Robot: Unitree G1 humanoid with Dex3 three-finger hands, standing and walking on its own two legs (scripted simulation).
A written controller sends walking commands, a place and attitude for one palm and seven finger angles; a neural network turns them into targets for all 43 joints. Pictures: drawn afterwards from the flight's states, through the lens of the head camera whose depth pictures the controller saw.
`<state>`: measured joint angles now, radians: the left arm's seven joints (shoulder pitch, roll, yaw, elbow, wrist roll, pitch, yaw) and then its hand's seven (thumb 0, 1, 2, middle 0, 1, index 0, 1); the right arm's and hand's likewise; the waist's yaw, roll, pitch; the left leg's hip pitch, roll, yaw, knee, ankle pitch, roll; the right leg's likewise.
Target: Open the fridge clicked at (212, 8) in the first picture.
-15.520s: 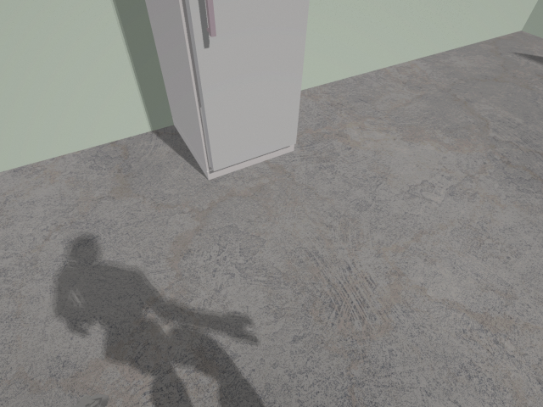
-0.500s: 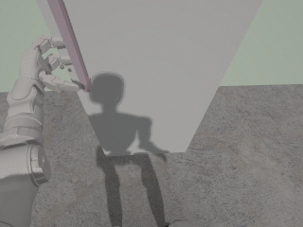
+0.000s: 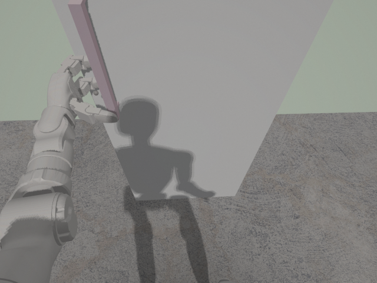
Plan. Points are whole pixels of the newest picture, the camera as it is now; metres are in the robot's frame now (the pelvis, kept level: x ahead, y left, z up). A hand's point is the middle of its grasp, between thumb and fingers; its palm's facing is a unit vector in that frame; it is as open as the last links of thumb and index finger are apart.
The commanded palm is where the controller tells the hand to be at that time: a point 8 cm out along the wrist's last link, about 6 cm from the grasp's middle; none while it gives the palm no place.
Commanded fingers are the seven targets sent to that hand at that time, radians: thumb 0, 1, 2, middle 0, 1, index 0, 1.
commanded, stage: slide the fingers in behind the handle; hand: left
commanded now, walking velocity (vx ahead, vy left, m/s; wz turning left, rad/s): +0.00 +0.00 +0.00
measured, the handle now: (101, 67) +0.52 +0.17 +0.16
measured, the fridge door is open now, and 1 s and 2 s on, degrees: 0 0 0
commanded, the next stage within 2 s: grip the handle and tug to test in 1.18 s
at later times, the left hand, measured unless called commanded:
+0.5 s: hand (110, 93) +0.47 +0.15 +0.14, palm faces +0.02 -1.00 +0.00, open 14.0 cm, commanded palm +0.45 +0.21 +0.14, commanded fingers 0.00 -0.50 0.30 -0.30 -1.20 -0.30 -1.20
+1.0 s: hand (114, 92) +0.47 +0.15 +0.14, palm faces +0.02 -1.00 +0.00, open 14.0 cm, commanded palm +0.44 +0.20 +0.14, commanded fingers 0.00 -0.50 0.30 -0.30 -1.20 -0.30 -1.20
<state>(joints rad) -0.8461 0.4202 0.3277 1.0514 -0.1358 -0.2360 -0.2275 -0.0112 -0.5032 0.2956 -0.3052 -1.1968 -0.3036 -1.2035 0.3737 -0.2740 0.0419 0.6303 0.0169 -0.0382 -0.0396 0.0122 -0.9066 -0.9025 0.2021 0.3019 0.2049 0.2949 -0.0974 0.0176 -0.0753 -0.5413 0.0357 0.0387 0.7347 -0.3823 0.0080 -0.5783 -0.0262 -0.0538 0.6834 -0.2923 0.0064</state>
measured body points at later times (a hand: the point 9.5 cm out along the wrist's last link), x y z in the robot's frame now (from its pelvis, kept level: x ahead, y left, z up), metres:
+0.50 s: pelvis +0.00 -0.01 +0.00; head +0.06 -0.02 +0.45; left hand +0.47 +0.21 +0.14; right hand +0.05 -0.28 -0.11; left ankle -0.02 +0.11 -0.71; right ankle +0.02 -0.13 -0.71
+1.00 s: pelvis +0.00 -0.01 +0.00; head +0.05 -0.02 +0.45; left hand +0.47 +0.20 +0.14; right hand +0.04 -0.27 -0.12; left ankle -0.02 +0.11 -0.71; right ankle +0.02 -0.13 -0.71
